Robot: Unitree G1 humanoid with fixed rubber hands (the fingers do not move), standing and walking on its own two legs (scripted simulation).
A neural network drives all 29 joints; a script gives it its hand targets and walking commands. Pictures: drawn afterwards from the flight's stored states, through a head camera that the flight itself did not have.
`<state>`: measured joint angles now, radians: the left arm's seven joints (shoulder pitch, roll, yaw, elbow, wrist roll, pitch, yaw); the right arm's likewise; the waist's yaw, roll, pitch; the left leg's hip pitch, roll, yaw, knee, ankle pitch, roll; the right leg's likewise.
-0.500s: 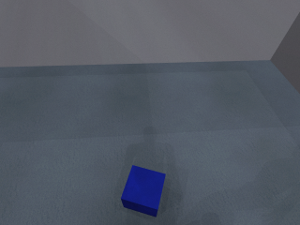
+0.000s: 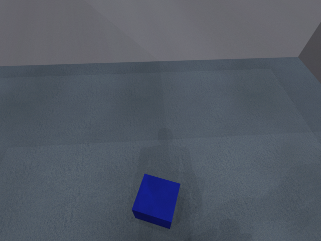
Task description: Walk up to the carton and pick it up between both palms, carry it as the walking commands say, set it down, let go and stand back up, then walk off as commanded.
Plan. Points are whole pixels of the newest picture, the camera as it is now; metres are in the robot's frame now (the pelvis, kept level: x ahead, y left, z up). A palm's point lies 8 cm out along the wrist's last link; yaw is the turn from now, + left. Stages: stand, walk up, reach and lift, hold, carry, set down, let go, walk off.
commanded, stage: walk up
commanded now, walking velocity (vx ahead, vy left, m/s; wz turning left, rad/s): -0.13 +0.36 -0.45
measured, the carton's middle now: (157, 201) +0.39 +0.03 -0.68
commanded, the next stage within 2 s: none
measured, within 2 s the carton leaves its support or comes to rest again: neither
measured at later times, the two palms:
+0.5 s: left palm out of the picture +0.03 +0.39 -0.15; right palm out of the picture -0.09 -0.07 -0.12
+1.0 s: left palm out of the picture +0.09 +0.30 -0.14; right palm out of the picture -0.14 -0.06 -0.15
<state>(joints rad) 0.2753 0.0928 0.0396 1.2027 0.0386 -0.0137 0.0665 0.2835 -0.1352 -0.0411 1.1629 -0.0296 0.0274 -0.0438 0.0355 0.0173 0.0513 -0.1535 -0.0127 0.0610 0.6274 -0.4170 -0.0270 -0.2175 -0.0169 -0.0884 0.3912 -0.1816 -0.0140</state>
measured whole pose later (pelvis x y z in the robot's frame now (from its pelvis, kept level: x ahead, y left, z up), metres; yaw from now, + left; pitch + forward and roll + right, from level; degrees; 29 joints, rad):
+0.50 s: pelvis -0.02 +0.15 +0.01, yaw -10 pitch +1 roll -4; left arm 0.22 0.23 0.09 1.10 0.04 0.06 0.01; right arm 0.36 -0.13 0.00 1.04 -0.02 -0.03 -0.03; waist -0.01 -0.01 0.03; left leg -0.18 0.09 0.10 0.43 -0.27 0.01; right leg -0.49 0.01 0.00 1.00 -0.29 0.03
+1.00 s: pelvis -0.03 +0.11 +0.00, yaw -13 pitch +0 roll +0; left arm 0.14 0.12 0.03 1.11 0.02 -0.02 0.05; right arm 0.37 -0.10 -0.01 1.15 -0.01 0.00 -0.04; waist -0.05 0.03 0.02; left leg -0.14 0.09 0.15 0.41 -0.26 -0.03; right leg -0.10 0.01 -0.10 0.38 -0.28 -0.03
